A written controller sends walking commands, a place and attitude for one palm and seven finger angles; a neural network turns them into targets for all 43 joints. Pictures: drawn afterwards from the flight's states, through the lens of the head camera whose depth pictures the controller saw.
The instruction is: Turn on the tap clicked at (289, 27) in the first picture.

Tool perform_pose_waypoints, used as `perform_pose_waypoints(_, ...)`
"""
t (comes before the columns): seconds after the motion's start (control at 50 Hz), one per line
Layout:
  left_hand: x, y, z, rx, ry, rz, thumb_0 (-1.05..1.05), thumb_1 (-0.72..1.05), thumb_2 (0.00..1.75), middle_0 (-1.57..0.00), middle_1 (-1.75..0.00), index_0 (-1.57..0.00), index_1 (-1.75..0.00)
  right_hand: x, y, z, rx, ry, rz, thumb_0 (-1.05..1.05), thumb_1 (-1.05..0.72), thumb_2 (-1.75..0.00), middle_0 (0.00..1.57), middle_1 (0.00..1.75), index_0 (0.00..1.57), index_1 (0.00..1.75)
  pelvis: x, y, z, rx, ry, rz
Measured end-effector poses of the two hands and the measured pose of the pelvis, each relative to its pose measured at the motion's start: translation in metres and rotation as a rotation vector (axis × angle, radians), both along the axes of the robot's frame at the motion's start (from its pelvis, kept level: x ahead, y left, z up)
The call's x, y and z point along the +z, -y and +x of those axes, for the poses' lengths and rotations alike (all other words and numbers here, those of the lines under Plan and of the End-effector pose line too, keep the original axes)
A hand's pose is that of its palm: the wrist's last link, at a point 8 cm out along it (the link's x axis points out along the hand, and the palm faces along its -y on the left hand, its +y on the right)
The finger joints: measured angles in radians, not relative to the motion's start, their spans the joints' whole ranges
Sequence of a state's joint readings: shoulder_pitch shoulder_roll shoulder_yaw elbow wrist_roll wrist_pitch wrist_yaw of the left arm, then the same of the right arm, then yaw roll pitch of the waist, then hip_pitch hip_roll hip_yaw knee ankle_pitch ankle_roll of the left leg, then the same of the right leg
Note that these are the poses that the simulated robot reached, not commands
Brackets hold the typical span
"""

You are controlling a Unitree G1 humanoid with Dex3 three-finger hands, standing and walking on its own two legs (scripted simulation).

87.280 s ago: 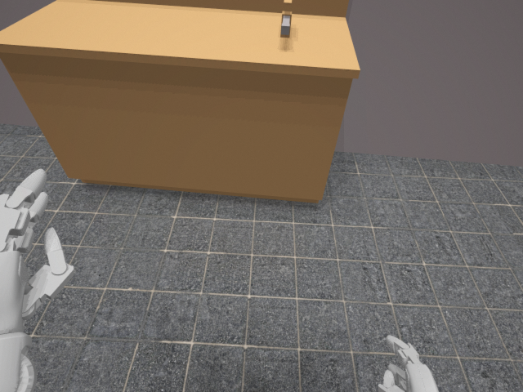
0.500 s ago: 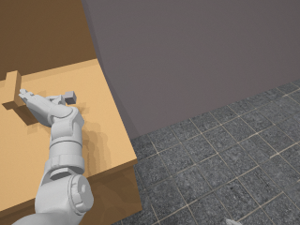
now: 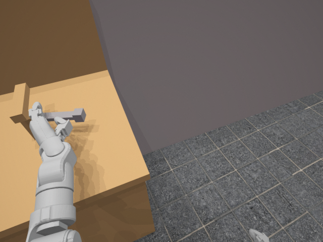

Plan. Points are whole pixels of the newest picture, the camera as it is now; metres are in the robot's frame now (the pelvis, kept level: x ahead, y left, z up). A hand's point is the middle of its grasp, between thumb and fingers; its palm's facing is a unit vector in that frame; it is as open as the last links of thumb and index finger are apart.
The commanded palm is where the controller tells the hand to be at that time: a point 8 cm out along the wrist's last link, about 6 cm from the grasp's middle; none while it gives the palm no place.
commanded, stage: draw the hand back beside the body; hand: left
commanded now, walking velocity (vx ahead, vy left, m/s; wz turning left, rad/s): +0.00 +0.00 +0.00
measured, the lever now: (79, 115) +0.43 +0.25 +0.09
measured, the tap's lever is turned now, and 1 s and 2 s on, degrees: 70 60 60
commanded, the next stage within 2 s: step back with the hand held close in 1.26 s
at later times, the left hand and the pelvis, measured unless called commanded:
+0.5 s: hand (47, 146) +0.27 +0.24 +0.16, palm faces +0.33 -0.91 -0.26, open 7.6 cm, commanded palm +0.23 +0.29 +0.17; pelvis -0.02 +0.02 +0.01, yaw -1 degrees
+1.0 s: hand (12, 181) +0.19 +0.26 +0.17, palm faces +0.40 -0.85 -0.34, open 7.4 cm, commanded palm +0.15 +0.31 +0.18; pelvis -0.02 +0.03 +0.01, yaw +0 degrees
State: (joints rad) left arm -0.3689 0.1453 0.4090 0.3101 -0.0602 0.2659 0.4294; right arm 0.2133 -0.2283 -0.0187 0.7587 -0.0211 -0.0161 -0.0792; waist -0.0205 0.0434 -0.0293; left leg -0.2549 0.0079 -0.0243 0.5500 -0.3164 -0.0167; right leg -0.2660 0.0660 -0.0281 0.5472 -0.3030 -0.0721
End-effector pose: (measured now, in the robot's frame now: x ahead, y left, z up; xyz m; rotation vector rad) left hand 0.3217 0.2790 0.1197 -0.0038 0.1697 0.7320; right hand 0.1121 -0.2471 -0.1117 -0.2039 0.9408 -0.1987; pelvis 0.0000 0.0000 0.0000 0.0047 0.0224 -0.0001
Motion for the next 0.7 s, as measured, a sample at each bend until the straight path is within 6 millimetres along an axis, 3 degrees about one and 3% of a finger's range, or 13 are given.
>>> perform_pose_waypoints(0.12, -0.002, -0.016, -0.034, -0.186, -0.012, 0.136, 0.02, 0.90, 0.90, -0.12, -0.14, -0.17, -0.18, 0.014, -0.002, 0.012, 0.028, 0.104, 0.008, 0.01, -0.90, -0.90, 0.20, 0.30, 0.20, 0.30, 0.006, -0.005, -0.001, 0.001, 0.046, 0.002)
perform_pose_waypoints(0.16, 0.015, -0.015, -0.044, -0.228, 0.054, 0.205, 0.03, 0.90, 0.90, -0.13, -0.15, -0.17, -0.18, 0.018, -0.005, 0.017, 0.057, 0.126, 0.004, 0.01, -0.90, -0.90, 0.20, 0.30, 0.20, 0.30, 0.007, -0.007, -0.002, 0.007, 0.058, 0.003)
perform_pose_waypoints(0.24, 0.068, -0.008, -0.056, -0.301, 0.261, 0.344, 0.03, 0.90, 0.90, -0.15, -0.18, -0.17, -0.19, 0.022, -0.014, 0.031, 0.111, 0.146, 0.010, 0.01, -0.90, -0.90, 0.20, 0.30, 0.20, 0.30, 0.010, -0.010, -0.007, 0.017, 0.079, 0.003)
perform_pose_waypoints(0.3, 0.088, -0.003, -0.059, -0.360, 0.331, 0.393, 0.02, 0.90, 0.90, -0.16, -0.19, -0.17, -0.20, 0.026, -0.025, 0.041, 0.116, 0.162, 0.038, 0.01, -0.90, -0.90, 0.20, 0.30, 0.20, 0.30, 0.011, -0.012, -0.011, 0.012, 0.090, 0.003)
perform_pose_waypoints(0.4, 0.070, 0.001, -0.068, -0.441, 0.255, 0.375, 0.02, 0.90, 0.90, -0.17, -0.21, -0.18, -0.22, 0.033, -0.040, 0.049, 0.097, 0.197, 0.085, 0.01, -0.90, -0.90, 0.20, 0.30, 0.20, 0.30, 0.012, -0.014, -0.016, -0.005, 0.101, 0.000)
perform_pose_waypoints(0.5, 0.052, -0.005, -0.090, -0.428, 0.191, 0.350, 0.02, 0.90, 0.90, -0.18, -0.23, -0.19, -0.23, 0.035, -0.047, 0.045, 0.106, 0.194, 0.081, 0.01, -0.90, -0.90, 0.20, 0.30, 0.20, 0.30, 0.014, -0.017, -0.017, -0.012, 0.115, -0.004)
perform_pose_waypoints(0.7, 0.063, -0.022, -0.129, -0.358, 0.224, 0.402, 0.02, 0.90, 0.90, -0.19, -0.26, -0.20, -0.26, 0.030, -0.047, 0.034, 0.133, 0.148, 0.048, 0.01, -0.90, -0.90, 0.20, 0.30, 0.20, 0.30, 0.015, -0.022, -0.019, 0.001, 0.136, -0.007)
